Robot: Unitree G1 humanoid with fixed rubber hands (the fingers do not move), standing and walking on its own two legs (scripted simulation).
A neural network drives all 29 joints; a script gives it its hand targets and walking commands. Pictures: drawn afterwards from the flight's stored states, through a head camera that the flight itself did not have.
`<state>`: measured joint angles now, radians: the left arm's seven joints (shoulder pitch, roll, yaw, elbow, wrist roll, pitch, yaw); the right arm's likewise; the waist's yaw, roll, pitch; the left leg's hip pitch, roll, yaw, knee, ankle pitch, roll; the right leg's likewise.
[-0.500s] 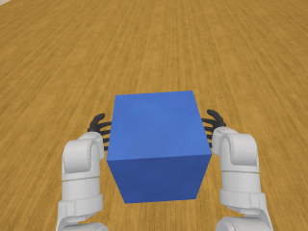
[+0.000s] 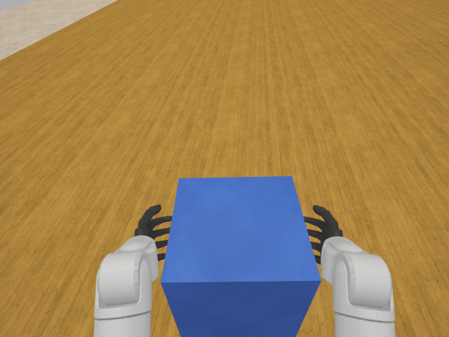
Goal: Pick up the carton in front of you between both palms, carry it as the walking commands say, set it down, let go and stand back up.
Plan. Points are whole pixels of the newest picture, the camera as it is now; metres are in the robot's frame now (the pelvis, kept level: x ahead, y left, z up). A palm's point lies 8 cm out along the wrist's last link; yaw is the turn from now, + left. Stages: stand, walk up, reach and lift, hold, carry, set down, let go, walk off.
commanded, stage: carry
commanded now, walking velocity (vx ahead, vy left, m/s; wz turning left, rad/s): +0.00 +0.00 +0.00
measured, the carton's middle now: (236, 261) +0.29 -0.01 +0.01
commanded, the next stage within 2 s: hold in 1.94 s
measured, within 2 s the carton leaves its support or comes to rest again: neither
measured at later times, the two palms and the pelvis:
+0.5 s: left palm (142, 215) +0.34 +0.16 +0.09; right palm (305, 211) +0.34 -0.14 +0.09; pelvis +0.08 +0.01 +0.00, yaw +0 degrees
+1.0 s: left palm (139, 237) +0.31 +0.17 +0.07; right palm (308, 233) +0.31 -0.13 +0.07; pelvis +0.05 +0.02 +0.00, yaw +0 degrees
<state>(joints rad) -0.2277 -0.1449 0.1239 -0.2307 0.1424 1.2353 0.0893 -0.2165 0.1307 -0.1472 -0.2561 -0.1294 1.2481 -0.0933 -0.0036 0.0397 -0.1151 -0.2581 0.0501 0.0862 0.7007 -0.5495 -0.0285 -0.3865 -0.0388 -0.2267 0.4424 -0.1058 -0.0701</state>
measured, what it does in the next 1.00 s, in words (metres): steps on the spot: left foot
